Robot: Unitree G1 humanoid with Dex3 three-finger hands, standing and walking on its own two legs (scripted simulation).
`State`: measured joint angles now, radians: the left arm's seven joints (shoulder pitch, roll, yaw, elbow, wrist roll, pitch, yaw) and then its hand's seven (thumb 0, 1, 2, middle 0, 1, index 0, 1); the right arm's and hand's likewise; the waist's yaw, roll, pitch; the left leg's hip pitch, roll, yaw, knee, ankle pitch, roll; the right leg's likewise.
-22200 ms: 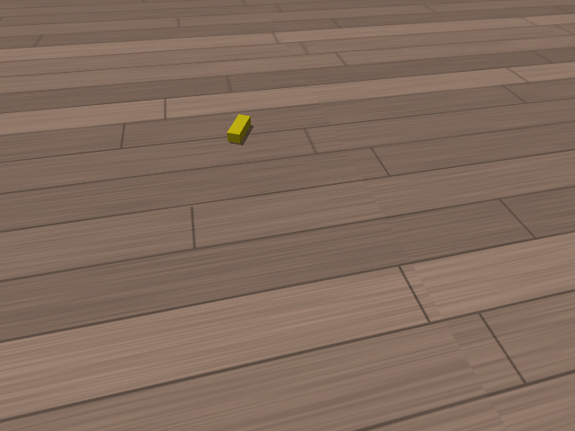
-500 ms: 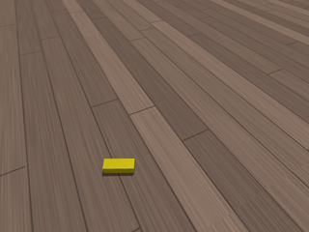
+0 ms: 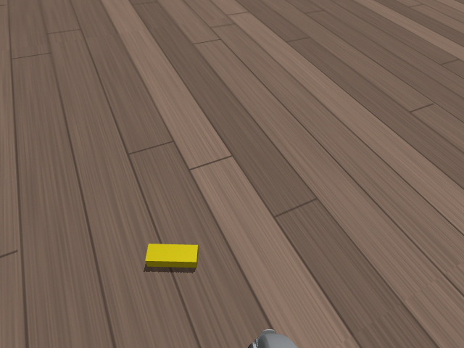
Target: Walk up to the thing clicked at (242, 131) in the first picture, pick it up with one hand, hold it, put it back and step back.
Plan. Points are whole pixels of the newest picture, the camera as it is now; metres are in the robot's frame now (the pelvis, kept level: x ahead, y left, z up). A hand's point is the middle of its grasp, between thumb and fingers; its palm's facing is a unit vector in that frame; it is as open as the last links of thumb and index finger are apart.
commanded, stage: walk up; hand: left
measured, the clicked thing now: (172, 255) +0.60 +0.21 -0.74
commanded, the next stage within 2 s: none
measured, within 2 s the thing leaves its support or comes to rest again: neither
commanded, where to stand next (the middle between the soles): +0.24 -0.04 m, yaw -1 degrees
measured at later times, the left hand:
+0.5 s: hand (104, 325) +0.21 +0.24 -0.16, palm faces -0.03 -0.94 -0.33, open 7.4 cm
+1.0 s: hand (115, 322) +0.21 +0.22 -0.15, palm faces -0.05 -0.91 -0.40, open 7.4 cm
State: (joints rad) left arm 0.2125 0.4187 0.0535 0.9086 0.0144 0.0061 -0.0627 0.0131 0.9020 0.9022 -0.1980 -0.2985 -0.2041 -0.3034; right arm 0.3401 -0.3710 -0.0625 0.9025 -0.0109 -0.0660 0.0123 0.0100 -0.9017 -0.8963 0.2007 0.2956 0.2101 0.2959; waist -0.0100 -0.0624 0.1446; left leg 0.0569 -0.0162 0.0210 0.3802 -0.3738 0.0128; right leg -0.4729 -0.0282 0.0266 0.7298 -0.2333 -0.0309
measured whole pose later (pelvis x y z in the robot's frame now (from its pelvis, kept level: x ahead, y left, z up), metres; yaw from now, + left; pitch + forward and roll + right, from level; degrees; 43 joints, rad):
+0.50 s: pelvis +0.13 -0.02 -0.01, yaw +0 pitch -4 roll -1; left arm 0.26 0.40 0.05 0.80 0.02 0.02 -0.04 0.01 0.90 0.90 -0.20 -0.30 -0.21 -0.30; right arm 0.32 -0.39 -0.06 0.87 -0.02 -0.05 -0.01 0.01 -0.91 -0.90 0.20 0.30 0.21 0.30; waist 0.02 -0.03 0.12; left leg -0.35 0.03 0.02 0.64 -0.21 0.01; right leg -0.29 0.02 -0.06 0.67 -0.31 -0.05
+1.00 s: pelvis +0.15 -0.05 -0.01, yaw -2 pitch -3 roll +0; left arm 0.22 0.37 0.01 0.99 0.01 -0.03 0.00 0.01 0.90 0.90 -0.20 -0.30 -0.21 -0.30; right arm 0.13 -0.39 -0.02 0.94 0.00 0.00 0.01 0.01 -0.90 -0.90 0.20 0.30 0.21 0.30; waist 0.01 0.04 0.08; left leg -0.32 0.05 0.00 0.62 -0.24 -0.03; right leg -0.18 -0.02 0.04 0.63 -0.40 0.03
